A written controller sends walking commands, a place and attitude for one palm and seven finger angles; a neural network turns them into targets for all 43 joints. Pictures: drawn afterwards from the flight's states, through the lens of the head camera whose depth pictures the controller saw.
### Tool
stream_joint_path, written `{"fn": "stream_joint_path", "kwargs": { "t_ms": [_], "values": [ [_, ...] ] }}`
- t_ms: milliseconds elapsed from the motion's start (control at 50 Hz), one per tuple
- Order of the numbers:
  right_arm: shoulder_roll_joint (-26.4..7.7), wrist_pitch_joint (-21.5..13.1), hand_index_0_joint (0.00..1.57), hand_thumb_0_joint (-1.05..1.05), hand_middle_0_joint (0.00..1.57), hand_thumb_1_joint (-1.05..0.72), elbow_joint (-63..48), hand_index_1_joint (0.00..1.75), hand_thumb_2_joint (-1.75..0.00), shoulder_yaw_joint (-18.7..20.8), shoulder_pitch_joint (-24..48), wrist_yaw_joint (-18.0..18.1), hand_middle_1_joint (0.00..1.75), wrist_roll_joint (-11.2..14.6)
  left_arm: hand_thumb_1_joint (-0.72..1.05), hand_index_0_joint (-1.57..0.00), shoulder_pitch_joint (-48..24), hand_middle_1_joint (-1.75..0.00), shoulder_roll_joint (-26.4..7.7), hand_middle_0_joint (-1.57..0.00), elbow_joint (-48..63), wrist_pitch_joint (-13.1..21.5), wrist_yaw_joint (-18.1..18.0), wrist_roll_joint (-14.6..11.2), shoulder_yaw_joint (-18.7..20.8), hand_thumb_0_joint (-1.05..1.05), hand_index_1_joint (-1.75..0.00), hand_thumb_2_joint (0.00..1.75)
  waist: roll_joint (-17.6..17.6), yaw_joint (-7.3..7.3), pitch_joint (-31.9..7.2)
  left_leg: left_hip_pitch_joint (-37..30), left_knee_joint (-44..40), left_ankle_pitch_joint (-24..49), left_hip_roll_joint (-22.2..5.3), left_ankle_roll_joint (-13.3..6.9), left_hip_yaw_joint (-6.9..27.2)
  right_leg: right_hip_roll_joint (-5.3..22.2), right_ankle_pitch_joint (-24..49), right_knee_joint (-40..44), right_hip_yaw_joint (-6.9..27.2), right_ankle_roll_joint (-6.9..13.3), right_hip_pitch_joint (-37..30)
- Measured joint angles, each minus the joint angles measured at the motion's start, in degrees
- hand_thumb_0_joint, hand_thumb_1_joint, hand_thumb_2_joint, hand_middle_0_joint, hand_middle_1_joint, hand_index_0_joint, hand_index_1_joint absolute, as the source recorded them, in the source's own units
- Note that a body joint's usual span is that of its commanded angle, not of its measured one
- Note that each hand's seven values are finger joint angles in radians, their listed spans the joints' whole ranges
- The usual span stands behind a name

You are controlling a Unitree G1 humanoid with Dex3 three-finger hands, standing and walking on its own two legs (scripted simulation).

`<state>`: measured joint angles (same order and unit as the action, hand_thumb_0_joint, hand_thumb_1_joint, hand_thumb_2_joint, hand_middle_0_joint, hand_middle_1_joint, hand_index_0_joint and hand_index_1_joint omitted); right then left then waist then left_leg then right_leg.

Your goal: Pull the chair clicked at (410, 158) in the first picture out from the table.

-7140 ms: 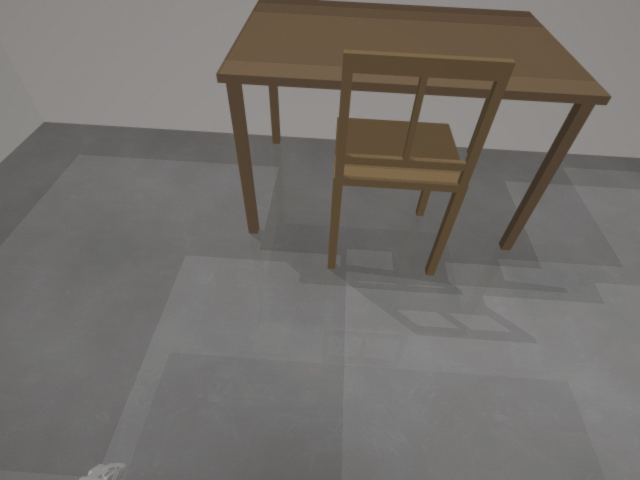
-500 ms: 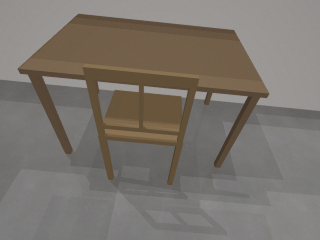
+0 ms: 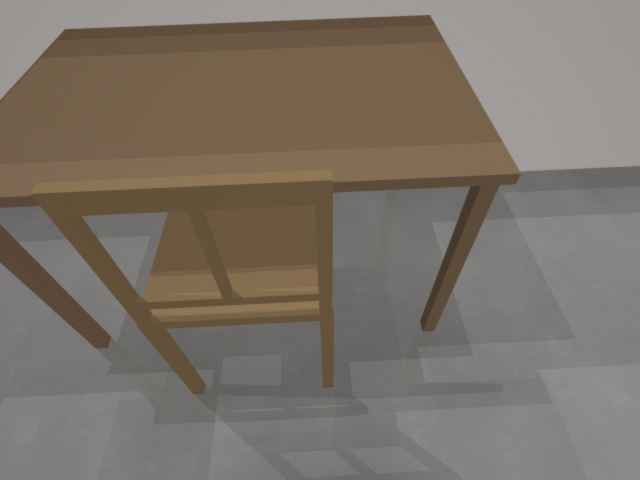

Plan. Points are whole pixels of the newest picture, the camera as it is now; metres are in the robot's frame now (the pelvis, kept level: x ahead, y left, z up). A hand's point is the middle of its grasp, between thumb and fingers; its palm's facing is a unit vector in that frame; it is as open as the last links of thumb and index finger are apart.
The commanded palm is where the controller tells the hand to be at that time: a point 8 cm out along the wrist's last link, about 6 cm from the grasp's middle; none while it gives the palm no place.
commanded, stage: come to a stop and stand still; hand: left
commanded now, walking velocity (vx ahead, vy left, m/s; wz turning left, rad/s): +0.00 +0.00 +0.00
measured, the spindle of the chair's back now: (213, 256) +0.49 +0.21 -0.08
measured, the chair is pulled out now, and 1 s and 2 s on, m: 0.00 0.00 0.00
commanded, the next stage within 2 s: none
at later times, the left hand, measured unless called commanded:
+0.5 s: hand out of the picture +0.07 +0.18 -0.16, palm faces +0.04 -0.97 -0.23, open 7.3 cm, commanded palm none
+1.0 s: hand out of the picture +0.10 +0.20 -0.16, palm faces +0.03 -0.98 -0.21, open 7.4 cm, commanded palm none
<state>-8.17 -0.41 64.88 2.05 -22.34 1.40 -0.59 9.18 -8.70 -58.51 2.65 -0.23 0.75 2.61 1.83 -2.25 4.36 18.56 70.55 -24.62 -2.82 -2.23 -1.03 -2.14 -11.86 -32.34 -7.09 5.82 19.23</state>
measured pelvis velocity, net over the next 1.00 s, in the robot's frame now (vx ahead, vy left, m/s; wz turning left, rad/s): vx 0.03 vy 0.02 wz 0.00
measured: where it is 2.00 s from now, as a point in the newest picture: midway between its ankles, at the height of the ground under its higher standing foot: outside the picture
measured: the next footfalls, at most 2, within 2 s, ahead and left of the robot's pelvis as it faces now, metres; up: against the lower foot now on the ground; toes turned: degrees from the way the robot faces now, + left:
left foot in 0.32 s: +0.12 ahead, +0.13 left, +0.00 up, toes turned +1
left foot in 0.88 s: +0.05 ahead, +0.12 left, +0.00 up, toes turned +2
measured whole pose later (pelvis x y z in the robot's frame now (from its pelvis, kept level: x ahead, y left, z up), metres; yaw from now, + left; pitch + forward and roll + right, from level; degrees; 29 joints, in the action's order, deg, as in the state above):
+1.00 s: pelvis +0.03 +0.02 +0.01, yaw +0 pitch -1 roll +0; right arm -8.1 1.2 57.5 1.0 -17.9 1.1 -1.2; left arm 13.2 -10.4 -53.2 -0.4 -2.4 1.0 0.6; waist -0.8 -0.4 0.9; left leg 13.0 31.0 -17.5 0.8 -1.8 -2.2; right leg -0.9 -12.1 -29.4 -6.2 3.1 17.0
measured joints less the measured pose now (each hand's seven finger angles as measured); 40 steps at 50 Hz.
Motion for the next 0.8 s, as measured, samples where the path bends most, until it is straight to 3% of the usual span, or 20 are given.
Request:
{"fn": "stream_joint_path", "kwargs": {
  "t_ms": [40, 120, 240, 320, 420, 500, 560, 600, 740, 800],
  "values": [
    [-0.20, 0.03, 0.20, 0.01, 0.20, -0.91, -1.76, 0.30, -0.90, 0.17, 2.09, -0.04, 0.29, -0.38, 0.93, -0.20, 0.75, -0.30, 0.20, -0.20, -0.54, -0.10, -0.92, -0.04, 0.34, 0.00, -0.30, 0.90, 0.16, -0.28, -1.03, 4.72, -1.08, 2.73, -1.09, 0.46, -0.19, -0.65, 1.09, 3.81, -0.23, 0.35, -2.17],
    [-0.20, 0.01, 0.20, 0.01, 0.20, -0.91, -4.14, 0.30, -0.90, -0.17, 5.92, 0.37, 0.29, -0.38, 0.95, -0.20, 1.90, -0.30, -0.10, -0.20, -1.45, -0.27, -1.41, 0.38, -0.14, 0.00, -0.30, 0.90, 0.37, 0.31, -2.57, 7.62, -13.34, 4.47, -1.97, 2.45, -0.56, -1.48, 2.20, 8.56, 0.19, 0.80, -4.87],
    [-1.68, 1.16, 0.20, 0.02, 0.20, -0.95, -3.93, 0.30, -0.90, -0.03, 9.39, 1.11, 0.29, 0.37, 0.95, -0.20, 3.53, -0.30, 0.77, -0.20, -2.73, -0.96, -1.64, 0.53, -0.92, 0.00, -0.30, 0.90, 1.09, 2.73, -3.13, 2.00, -31.41, 4.93, -0.08, 4.49, -0.43, -1.66, 0.29, 7.99, 1.89, 0.33, -6.51],
    [-1.54, 1.57, 0.20, 0.01, 0.20, -0.94, -3.97, 0.30, -0.90, 0.02, 9.96, 0.99, 0.29, 0.40, 0.93, -0.20, 4.55, -0.30, 0.66, -0.20, -3.41, -2.13, -1.80, 0.18, -0.73, 0.01, -0.30, 0.90, 0.51, 2.96, -3.13, -3.97, -41.02, 13.54, 0.65, 4.10, -0.48, -1.36, -2.75, 4.22, 1.63, -0.38, -6.55],
    [-0.57, 1.99, 0.20, 0.01, 0.20, -0.94, -4.59, 0.30, -0.90, -0.59, 11.15, 1.22, 0.29, 0.02, 0.92, -0.20, 4.15, -0.30, -0.24, -0.20, -2.93, -3.60, -2.23, 0.05, -0.54, 0.01, -0.30, 0.90, -2.53, 4.05, -0.98, -5.66, -42.43, 11.34, 1.92, 2.99, -1.79, 0.09, -3.96, 1.59, 2.62, -1.38, -5.97],
    [-0.76, 2.44, 0.20, 0.01, 0.20, -0.93, -5.23, 0.30, -0.90, -0.69, 12.34, 1.18, 0.29, 0.02, 0.92, -0.20, 4.02, -0.30, -0.35, -0.20, -2.61, -4.06, -1.90, 0.20, -0.78, 0.01, -0.30, 0.90, -2.42, 4.32, 0.55, -5.36, -42.63, 12.24, 2.04, 2.91, -2.25, 0.25, -3.70, 0.66, 3.02, -1.52, -5.04],
    [-1.33, 2.88, 0.20, 0.01, 0.20, -0.92, -5.34, 0.30, -0.90, -0.47, 12.73, 0.83, 0.29, 0.14, 0.91, -0.20, 4.83, -0.30, -0.08, -0.20, -2.79, -3.97, -1.68, 0.50, -1.12, 0.01, -0.30, 0.90, -1.09, 4.00, 0.38, -4.68, -42.31, 12.54, 1.49, 3.23, -2.00, -0.33, -2.70, 1.64, 2.73, -0.49, -4.98],
    [-1.61, 2.97, 0.20, 0.01, 0.20, -0.92, -6.76, 0.30, -0.90, -0.32, 12.22, 0.51, 0.29, -0.25, 0.91, -0.20, 6.06, -0.30, -0.38, -0.20, -1.49, -4.04, -1.77, 0.59, -2.24, 0.01, -0.30, 0.90, -0.48, 3.00, 0.46, -4.22, -41.59, 12.38, 1.42, 3.13, -1.58, -0.31, -2.58, 1.42, 2.22, -0.57, -4.91],
    [-1.97, 4.10, 0.20, 0.01, 0.20, -0.91, -9.13, 0.30, -0.90, 1.11, 7.83, -0.60, 0.29, -0.17, 0.91, -0.20, 8.31, -0.30, -1.03, -0.20, 2.85, -4.40, -2.69, 0.79, -1.80, 0.01, -0.30, 0.90, -0.39, 2.57, -3.10, 1.36, -22.88, 3.38, 2.96, 1.94, 1.22, -0.34, -2.73, 0.73, 1.16, -0.07, -3.81],
    [-1.83, 4.26, 0.20, 0.01, 0.20, -0.91, -9.48, 0.30, -0.90, 1.26, 6.57, -0.76, 0.29, 0.09, 0.91, -0.20, 7.60, -0.30, -1.51, -0.20, 4.30, -4.48, -2.65, 1.06, -1.59, 0.01, -0.30, 0.90, -0.87, 1.96, -3.98, 0.28, -23.22, 2.02, 2.53, 1.79, 0.50, -0.19, -2.63, 0.53, 0.60, -0.17, -3.12]
  ]
}}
